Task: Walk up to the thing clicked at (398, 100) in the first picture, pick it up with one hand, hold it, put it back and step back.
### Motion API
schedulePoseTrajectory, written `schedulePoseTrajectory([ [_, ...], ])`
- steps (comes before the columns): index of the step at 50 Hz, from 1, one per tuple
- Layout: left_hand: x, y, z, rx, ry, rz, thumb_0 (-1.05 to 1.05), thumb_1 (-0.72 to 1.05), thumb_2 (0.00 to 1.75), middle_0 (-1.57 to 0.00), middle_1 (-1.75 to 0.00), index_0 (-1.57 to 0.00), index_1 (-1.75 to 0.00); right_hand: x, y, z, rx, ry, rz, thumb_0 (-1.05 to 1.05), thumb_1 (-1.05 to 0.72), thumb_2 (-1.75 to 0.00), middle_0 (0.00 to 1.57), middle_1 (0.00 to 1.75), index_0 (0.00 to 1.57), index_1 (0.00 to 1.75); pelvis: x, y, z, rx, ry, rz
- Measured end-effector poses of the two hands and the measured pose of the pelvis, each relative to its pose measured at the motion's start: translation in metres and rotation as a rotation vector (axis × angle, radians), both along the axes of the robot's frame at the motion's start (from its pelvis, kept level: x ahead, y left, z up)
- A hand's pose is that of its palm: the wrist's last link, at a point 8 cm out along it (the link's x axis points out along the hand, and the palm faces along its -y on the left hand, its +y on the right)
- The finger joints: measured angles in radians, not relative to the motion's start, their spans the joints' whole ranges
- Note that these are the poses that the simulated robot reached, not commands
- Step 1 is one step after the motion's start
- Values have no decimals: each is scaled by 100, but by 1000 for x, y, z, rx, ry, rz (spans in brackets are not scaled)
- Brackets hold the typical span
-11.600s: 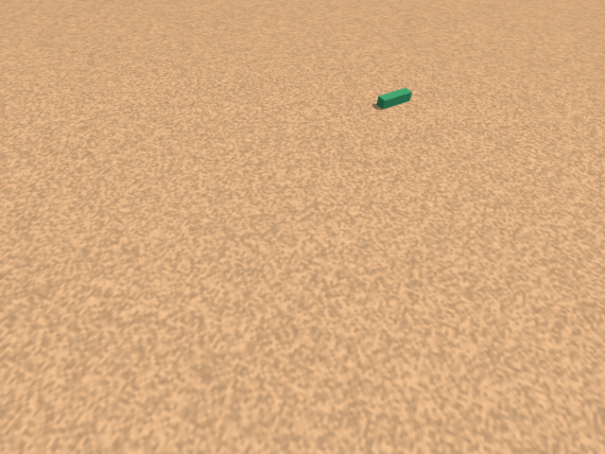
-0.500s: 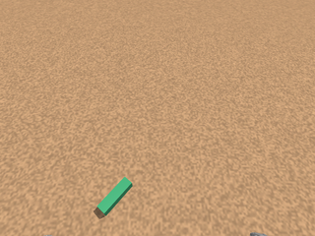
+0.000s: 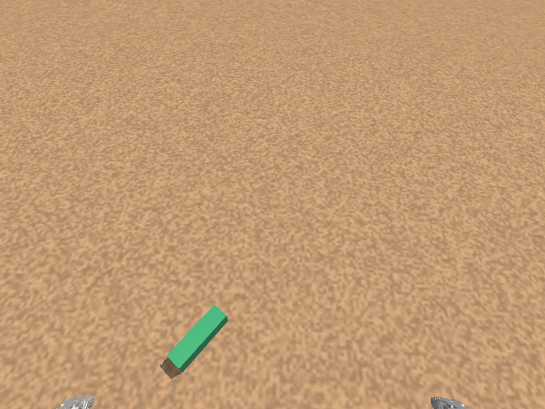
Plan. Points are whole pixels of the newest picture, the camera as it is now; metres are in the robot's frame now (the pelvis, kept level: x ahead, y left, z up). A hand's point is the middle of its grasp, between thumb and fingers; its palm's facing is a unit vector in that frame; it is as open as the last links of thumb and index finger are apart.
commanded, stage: walk up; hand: left
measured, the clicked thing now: (199, 337) +0.42 +0.23 -0.74
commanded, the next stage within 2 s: stand in 0.08 s
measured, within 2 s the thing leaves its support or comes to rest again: neither
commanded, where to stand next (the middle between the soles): +0.04 +0.00 m, yaw -1 degrees
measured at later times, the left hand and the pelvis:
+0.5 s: hand out of the picture +0.10 +0.24 -0.15, palm faces -0.03 -0.94 -0.34, open 7.4 cm; pelvis +0.03 -0.01 +0.01, yaw +0 degrees
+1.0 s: hand out of the picture +0.12 +0.24 -0.15, palm faces -0.04 -0.94 -0.35, open 7.4 cm; pelvis +0.04 -0.01 +0.01, yaw -1 degrees
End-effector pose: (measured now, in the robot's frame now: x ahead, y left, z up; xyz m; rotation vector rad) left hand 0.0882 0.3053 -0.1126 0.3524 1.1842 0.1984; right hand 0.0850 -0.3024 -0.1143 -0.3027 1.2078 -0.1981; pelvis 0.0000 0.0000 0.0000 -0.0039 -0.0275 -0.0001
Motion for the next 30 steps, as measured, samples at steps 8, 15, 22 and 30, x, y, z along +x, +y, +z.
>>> schedulePoseTrajectory([
  [8, -14, -5, -1, -10, 47, 14, 1, 91, 90, -20, -30, -20, -30, -4, 1, -2, 7, 17, 3, 1, -90, -90, 21, 30, 21, 30, 6, -3, 3, 1, 4, -1],
  [15, -14, -16, -1, -29, 66, 25, 1, 91, 90, -20, -30, -20, -30, 4, 0, -1, 15, 13, -1, 1, -90, -90, 21, 30, 21, 30, 20, -8, 6, 1, 1, -4],
  [22, -2, -22, -1, -32, 60, 25, 1, 91, 90, -20, -30, -21, -30, 14, -6, 0, 4, 9, -4, 1, -90, -90, 21, 30, 21, 30, 30, -12, 7, 0, -2, -6],
  [30, 18, -24, 2, -27, 30, 15, 1, 91, 90, -20, -30, -20, -30, 24, -11, 4, -13, -4, -8, 1, -90, -90, 21, 30, 21, 30, 36, -14, 8, -1, -6, -12],
])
